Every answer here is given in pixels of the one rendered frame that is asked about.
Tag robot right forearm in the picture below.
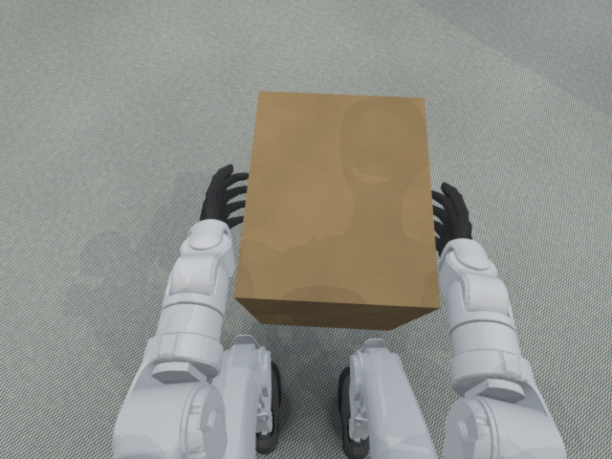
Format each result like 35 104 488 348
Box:
438 238 567 459

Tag right robot thigh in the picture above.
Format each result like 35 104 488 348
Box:
350 347 439 459

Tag robot left shin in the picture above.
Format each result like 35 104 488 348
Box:
223 335 273 433

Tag robot left upper arm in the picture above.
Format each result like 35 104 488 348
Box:
113 382 228 459

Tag robot right hand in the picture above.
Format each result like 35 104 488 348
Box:
431 183 472 257

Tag robot left forearm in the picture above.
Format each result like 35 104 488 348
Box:
112 219 235 458

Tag robot right upper arm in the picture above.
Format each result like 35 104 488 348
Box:
442 395 566 459

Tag robot left hand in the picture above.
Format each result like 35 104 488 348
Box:
199 164 249 230

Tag carton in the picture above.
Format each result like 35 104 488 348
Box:
234 91 441 331

